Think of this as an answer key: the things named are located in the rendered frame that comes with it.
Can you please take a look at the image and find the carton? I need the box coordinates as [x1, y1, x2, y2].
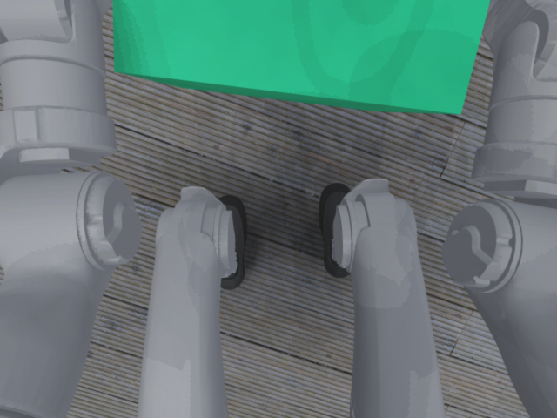
[113, 0, 490, 115]

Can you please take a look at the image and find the left robot forearm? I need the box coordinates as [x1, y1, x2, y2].
[0, 0, 117, 185]

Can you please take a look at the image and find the robot left shin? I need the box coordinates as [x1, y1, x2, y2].
[155, 186, 237, 278]

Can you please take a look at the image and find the right robot forearm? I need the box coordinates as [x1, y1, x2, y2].
[471, 0, 557, 209]

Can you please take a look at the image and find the robot right thigh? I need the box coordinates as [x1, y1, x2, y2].
[334, 192, 446, 418]

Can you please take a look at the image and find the right robot upper arm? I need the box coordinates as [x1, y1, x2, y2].
[441, 199, 557, 418]

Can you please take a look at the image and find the left robot upper arm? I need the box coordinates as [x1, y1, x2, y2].
[0, 172, 142, 418]

